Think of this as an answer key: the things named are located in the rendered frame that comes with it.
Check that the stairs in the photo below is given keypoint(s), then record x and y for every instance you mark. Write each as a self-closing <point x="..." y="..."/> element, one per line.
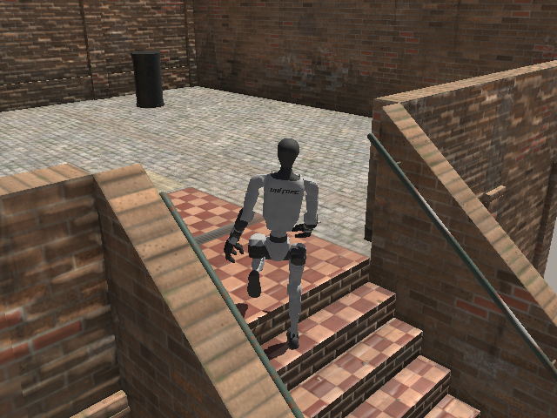
<point x="355" y="360"/>

